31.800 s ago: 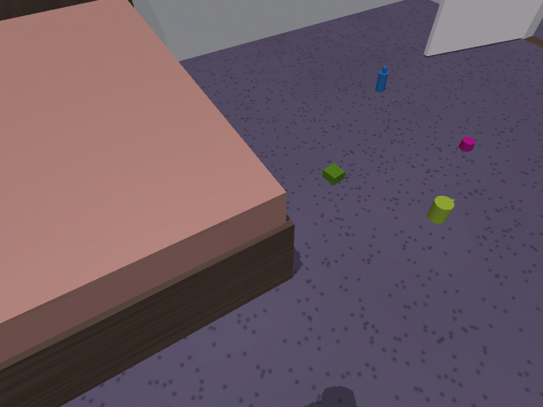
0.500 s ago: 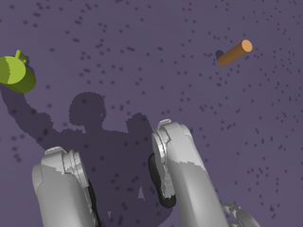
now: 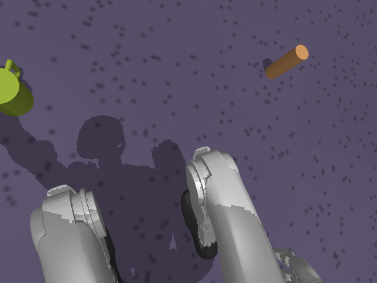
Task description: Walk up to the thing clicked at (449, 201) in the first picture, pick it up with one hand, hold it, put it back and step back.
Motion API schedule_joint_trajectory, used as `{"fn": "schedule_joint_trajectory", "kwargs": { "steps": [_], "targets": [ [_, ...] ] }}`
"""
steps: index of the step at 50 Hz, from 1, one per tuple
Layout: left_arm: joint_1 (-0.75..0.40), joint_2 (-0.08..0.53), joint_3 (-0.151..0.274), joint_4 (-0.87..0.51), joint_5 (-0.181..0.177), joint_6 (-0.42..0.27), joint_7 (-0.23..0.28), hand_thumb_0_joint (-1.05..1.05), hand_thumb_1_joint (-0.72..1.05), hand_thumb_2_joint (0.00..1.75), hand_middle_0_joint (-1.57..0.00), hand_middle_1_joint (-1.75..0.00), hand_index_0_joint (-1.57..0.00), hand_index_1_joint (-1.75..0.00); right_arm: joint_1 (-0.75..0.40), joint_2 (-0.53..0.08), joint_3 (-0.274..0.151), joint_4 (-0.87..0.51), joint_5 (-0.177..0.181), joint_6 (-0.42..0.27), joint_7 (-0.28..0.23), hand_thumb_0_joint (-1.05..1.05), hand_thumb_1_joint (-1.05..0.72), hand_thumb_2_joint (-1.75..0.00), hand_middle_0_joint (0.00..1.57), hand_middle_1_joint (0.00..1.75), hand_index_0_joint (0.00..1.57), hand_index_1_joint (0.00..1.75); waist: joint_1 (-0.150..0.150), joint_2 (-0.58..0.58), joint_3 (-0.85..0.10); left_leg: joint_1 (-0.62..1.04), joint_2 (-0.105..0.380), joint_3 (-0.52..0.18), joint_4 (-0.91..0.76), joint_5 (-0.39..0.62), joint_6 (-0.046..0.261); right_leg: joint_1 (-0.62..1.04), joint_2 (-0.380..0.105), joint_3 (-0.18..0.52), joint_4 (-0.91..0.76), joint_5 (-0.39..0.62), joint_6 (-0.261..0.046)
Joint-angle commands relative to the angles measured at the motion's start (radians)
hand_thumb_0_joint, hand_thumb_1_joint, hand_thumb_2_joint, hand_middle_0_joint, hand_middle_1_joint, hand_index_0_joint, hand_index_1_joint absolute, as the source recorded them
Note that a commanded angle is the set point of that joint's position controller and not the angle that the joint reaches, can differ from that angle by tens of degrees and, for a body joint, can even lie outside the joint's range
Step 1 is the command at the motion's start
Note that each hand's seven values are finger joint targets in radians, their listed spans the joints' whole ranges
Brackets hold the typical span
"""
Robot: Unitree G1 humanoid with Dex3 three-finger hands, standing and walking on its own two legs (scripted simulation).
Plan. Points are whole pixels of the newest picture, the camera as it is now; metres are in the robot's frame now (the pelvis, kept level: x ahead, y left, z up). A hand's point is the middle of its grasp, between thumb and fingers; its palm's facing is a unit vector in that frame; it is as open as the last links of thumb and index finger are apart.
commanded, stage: rise first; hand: left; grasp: from above
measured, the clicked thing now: (8, 87) +0.57 +0.30 -0.28
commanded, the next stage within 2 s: none
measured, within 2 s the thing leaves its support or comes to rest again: neither
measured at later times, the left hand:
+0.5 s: hand out of the picture +0.50 +0.34 -0.16, palm faces -0.44 -0.07 -0.89, open 14.3 cm
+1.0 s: hand out of the picture +0.51 +0.34 -0.16, palm faces -0.43 -0.07 -0.90, open 14.2 cm
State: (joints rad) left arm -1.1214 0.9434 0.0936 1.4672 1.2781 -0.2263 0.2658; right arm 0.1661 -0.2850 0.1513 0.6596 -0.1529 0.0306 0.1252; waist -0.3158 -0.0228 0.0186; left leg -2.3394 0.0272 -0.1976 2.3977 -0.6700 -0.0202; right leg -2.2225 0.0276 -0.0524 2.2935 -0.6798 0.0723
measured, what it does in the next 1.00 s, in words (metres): stands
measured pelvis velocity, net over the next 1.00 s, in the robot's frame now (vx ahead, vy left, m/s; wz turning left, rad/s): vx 0.00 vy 0.00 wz -0.01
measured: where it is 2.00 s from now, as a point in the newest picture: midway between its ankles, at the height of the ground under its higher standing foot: (157, 253)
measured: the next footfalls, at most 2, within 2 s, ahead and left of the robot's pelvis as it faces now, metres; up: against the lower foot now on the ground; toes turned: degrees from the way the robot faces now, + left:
none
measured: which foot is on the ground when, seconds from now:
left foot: down 0.00-1.00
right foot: down 0.00-1.00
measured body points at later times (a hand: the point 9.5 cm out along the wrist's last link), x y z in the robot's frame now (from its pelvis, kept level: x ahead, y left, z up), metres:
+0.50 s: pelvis +0.00 +0.00 +0.00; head +0.26 +0.10 +0.35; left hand +0.52 +0.34 -0.11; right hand +0.03 -0.26 -0.09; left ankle +0.07 +0.13 -0.30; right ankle +0.11 -0.14 -0.30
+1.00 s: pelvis +0.00 +0.00 +0.00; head +0.26 +0.09 +0.35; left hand +0.53 +0.34 -0.10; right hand +0.03 -0.27 -0.09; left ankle +0.07 +0.13 -0.30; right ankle +0.11 -0.14 -0.30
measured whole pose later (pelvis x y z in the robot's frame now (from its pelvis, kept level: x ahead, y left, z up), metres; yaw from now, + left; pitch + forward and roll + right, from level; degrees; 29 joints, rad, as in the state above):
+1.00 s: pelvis +0.00 +0.00 +0.00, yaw -1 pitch +33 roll -11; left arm -1.12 0.98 0.10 1.44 1.27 -0.22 0.24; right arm 0.17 -0.29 0.18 0.63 -0.15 0.03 0.14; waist -0.33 -0.03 0.03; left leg -2.35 0.02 -0.21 2.41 -0.66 -0.02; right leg -2.23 0.03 -0.06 2.30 -0.67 0.07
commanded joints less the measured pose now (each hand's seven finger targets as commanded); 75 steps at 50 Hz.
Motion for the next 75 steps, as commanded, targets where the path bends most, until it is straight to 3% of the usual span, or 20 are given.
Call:
{"fn": "schedule_joint_trajectory", "kwargs": {
  "steps": [1, 5, 9, 10, 14, 15, 17, 20, 22, 27, 29, 31, 42, 45, 53, 55, 58, 63, 67, 75],
  "targets": [
    [-0.33, 0.264, 0.03, -0.147, -0.006, 0.006, 0.042, 0.0, -0.59, 1.02, -0.06, -1.03, -0.06, -1.03, 0.227, -0.277, -0.087, 0.001, 0.003, 0.001, -0.01, 0.0, -0.91, -0.9, 0.2, 0.3, 0.2, 0.3, -0.026, 0.395, -0.663, 0.566, -0.004, 0.113, -0.227, 0.177, 0.04, 0.289, 0.021, -0.131, -0.208, 0.24, -0.096],
    [-0.321, 0.277, 0.034, -0.152, -0.005, 0.009, 0.046, 0.0, -0.59, 1.03, -0.07, -1.02, -0.06, -1.03, 0.223, -0.279, -0.085, 0.003, 0.004, -0.002, -0.009, 0.0, -0.91, -0.9, 0.2, 0.3, 0.2, 0.3, -0.013, 0.403, -0.679, 0.571, -0.005, 0.12, -0.218, 0.174, 0.042, 0.295, 0.023, -0.126, -0.211, 0.237, -0.095],
    [-0.328, 0.285, 0.039, -0.164, -0.005, 0.013, 0.047, 0.0, -0.59, 1.03, -0.07, -1.02, -0.06, -1.03, 0.227, -0.281, -0.082, 0.001, 0.001, -0.002, -0.007, 0.0, -0.91, -0.9, 0.2, 0.3, 0.2, 0.3, -0.018, 0.418, -0.676, 0.579, -0.004, 0.113, -0.223, 0.181, 0.038, 0.288, 0.02, -0.132, -0.204, 0.239, -0.096],
    [-0.32, 0.27, 0.024, -0.154, -0.001, 0.014, 0.042, 0.0, -0.59, 1.03, -0.07, -1.03, -0.06, -1.04, 0.223, -0.276, -0.081, -0.004, 0.003, -0.004, -0.005, 0.0, -0.91, -0.91, 0.2, 0.3, 0.2, 0.3, -0.023, 0.42, -0.669, 0.571, -0.004, 0.114, -0.221, 0.172, 0.039, 0.287, 0.023, -0.132, -0.203, 0.233, -0.097],
    [-0.339, 0.283, 0.033, -0.181, -0.007, 0.015, 0.043, 0.0, -0.58, 1.02, -0.07, -1.03, -0.07, -1.03, 0.231, -0.281, -0.078, -0.001, 0.0, -0.002, -0.001, 0.0, -0.91, -0.91, 0.2, 0.3, 0.2, 0.3, -0.026, 0.429, -0.714, 0.592, -0.003, 0.113, -0.213, 0.214, 0.039, 0.313, 0.024, -0.132, -0.198, 0.268, -0.095],
    [-0.316, 0.285, 0.041, -0.179, -0.011, 0.019, 0.041, 0.0, -0.6, 1.03, -0.08, -1.02, -0.06, -1.03, 0.235, -0.281, -0.08, -0.001, 0.003, -0.003, 0.0, 0.0, -0.92, -0.91, 0.2, 0.3, 0.2, 0.3, -0.015, 0.432, -0.698, 0.607, -0.004, 0.111, -0.219, 0.224, 0.038, 0.303, 0.021, -0.131, -0.2, 0.272, -0.096],
    [-0.338, 0.275, 0.033, -0.201, -0.013, 0.02, 0.037, 0.0, -0.59, 1.03, -0.07, -1.02, -0.06, -1.03, 0.237, -0.283, -0.078, -0.002, -0.001, -0.003, 0.002, 0.0, -0.91, -0.9, 0.2, 0.3, 0.2, 0.3, -0.03, 0.454, -0.704, 0.62, -0.001, 0.105, -0.221, 0.235, 0.035, 0.294, 0.021, -0.137, -0.195, 0.278, -0.097],
    [-0.319, 0.288, 0.037, -0.191, -0.006, 0.018, 0.034, 0.0, -0.59, 1.03, -0.07, -1.02, -0.06, -1.03, 0.228, -0.287, -0.077, -0.008, 0.002, 0.004, 0.001, 0.0, -0.91, -0.9, 0.2, 0.3, 0.2, 0.3, -0.022, 0.464, -0.691, 0.614, -0.002, 0.1, -0.231, 0.219, 0.032, 0.276, 0.02, -0.14, -0.19, 0.262, -0.099],
    [-0.294, 0.26, 0.02, -0.159, -0.004, 0.018, 0.029, 0.0, -0.59, 1.03, -0.07, -1.01, -0.06, -1.03, 0.227, -0.283, -0.074, -0.009, 0.003, 0.005, 0.001, 0.0, -0.91, -0.9, 0.2, 0.3, 0.2, 0.3, -0.033, 0.436, -0.661, 0.591, -0.003, 0.099, -0.226, 0.206, 0.035, 0.267, 0.022, -0.141, -0.191, 0.253, -0.099],
    [-0.293, 0.283, 0.037, -0.181, -0.011, 0.016, 0.028, 0.0, -0.58, 1.03, -0.07, -1.02, -0.07, -1.03, 0.228, -0.287, -0.074, -0.015, 0.006, 0.007, 0.002, 0.0, -0.91, -0.9, 0.2, 0.3, 0.2, 0.3, -0.016, 0.436, -0.694, 0.606, -0.004, 0.102, -0.226, 0.227, 0.036, 0.288, 0.022, -0.14, -0.191, 0.269, -0.097],
    [-0.313, 0.259, 0.021, -0.172, -0.017, 0.013, 0.025, 0.0, -0.58, 1.02, -0.08, -1.02, -0.07, -1.03, 0.23, -0.285, -0.069, -0.016, 0.002, 0.003, 0.005, 0.0, -0.91, -0.9, 0.2, 0.3, 0.2, 0.3, -0.042, 0.419, -0.65, 0.573, -0.004, 0.102, -0.219, 0.198, 0.038, 0.28, 0.021, -0.141, -0.196, 0.253, -0.097],
    [-0.327, 0.303, 0.041, -0.181, -0.011, 0.008, 0.03, 0.0, -0.58, 1.03, -0.08, -1.02, -0.07, -1.03, 0.227, -0.29, -0.07, -0.017, 0.006, 0.002, 0.001, 0.0, -0.91, -0.9, 0.2, 0.3, 0.2, 0.3, -0.03, 0.409, -0.656, 0.558, -0.004, 0.103, -0.223, 0.168, 0.041, 0.281, 0.024, -0.138, -0.201, 0.231, -0.097],
    [-0.312, 0.287, 0.032, -0.179, -0.014, 0.012, 0.017, 0.0, -0.6, 1.04, -0.08, -1.02, -0.06, -1.03, 0.231, -0.287, -0.07, -0.022, 0.001, -0.002, 0.002, 0.0, -0.91, -0.9, 0.2, 0.3, 0.2, 0.3, -0.031, 0.423, -0.666, 0.571, -0.003, 0.111, -0.217, 0.187, 0.039, 0.301, 0.023, -0.135, -0.208, 0.244, -0.094],
    [-0.336, 0.32, 0.045, -0.208, -0.013, 0.014, 0.017, 0.0, -0.59, 1.03, -0.07, -1.02, -0.06, -1.03, 0.231, -0.288, -0.066, -0.023, 0.002, 0.005, 0.003, 0.0, -0.91, -0.9, 0.2, 0.3, 0.2, 0.3, -0.026, 0.428, -0.715, 0.567, -0.005, 0.116, -0.212, 0.218, 0.041, 0.339, 0.023, -0.132, -0.204, 0.273, -0.093],
    [-0.285, 0.29, 0.031, -0.184, -0.018, 0.02, -0.008, 0.0, -0.6, 1.04, -0.07, -1.02, -0.06, -1.03, 0.227, -0.29, -0.07, -0.032, 0.008, 0.011, -0.001, 0.0, -0.91, -0.9, 0.2, 0.3, 0.2, 0.3, -0.025, 0.403, -0.643, 0.541, -0.007, 0.112, -0.221, 0.185, 0.038, 0.298, 0.024, -0.138, -0.211, 0.232, -0.101],
    [-0.291, 0.306, 0.038, -0.206, -0.024, 0.018, -0.011, 0.0, -0.59, 1.04, -0.08, -1.01, -0.07, -1.03, 0.228, -0.286, -0.068, -0.032, 0.009, 0.013, 0.0, 0.0, -0.91, -0.9, 0.2, 0.3, 0.2, 0.3, -0.016, 0.39, -0.676, 0.541, -0.007, 0.118, -0.216, 0.191, 0.044, 0.335, 0.025, -0.129, -0.219, 0.246, -0.093],
    [-0.317, 0.276, 0.024, -0.215, -0.029, 0.013, -0.017, 0.0, -0.59, 1.04, -0.08, -1.02, -0.07, -1.03, 0.23, -0.295, -0.073, -0.031, 0.007, 0.014, -0.003, 0.0, -0.91, -0.9, 0.2, 0.3, 0.2, 0.3, -0.034, 0.409, -0.652, 0.564, -0.007, 0.108, -0.217, 0.199, 0.037, 0.286, 0.022, -0.138, -0.214, 0.242, -0.102],
    [-0.344, 0.297, 0.028, -0.227, -0.014, -0.002, -0.005, 0.0, -0.6, 1.05, -0.08, -0.99, -0.06, -1.01, 0.228, -0.285, -0.067, -0.031, 0.005, 0.015, -0.004, 0.0, -0.91, -0.9, 0.2, 0.3, 0.2, 0.3, -0.031, 0.43, -0.695, 0.578, -0.005, 0.107, -0.219, 0.193, 0.036, 0.304, 0.025, -0.138, -0.206, 0.242, -0.098],
    [-0.344, 0.277, 0.02, -0.212, -0.011, 0.003, 0.0, 0.0, -0.61, 1.07, -0.07, -1.0, -0.05, -1.02, 0.234, -0.286, -0.068, -0.031, 0.003, 0.012, -0.003, 0.0, -0.91, -0.9, 0.2, 0.3, 0.2, 0.3, -0.035, 0.456, -0.676, 0.614, -0.004, 0.101, -0.227, 0.206, 0.031, 0.267, 0.023, -0.143, -0.201, 0.244, -0.101],
    [-0.336, 0.295, 0.021, -0.19, -0.003, 0.02, 0.0, 0.0, -0.6, 1.06, -0.08, -1.0, -0.06, -1.02, 0.226, -0.286, -0.063, -0.034, 0.006, 0.01, -0.003, 0.0, -0.91, -0.9, 0.2, 0.3, 0.2, 0.3, -0.028, 0.431, -0.679, 0.563, -0.008, 0.112, -0.221, 0.191, 0.039, 0.295, 0.024, -0.136, -0.204, 0.245, -0.097]
  ]
}}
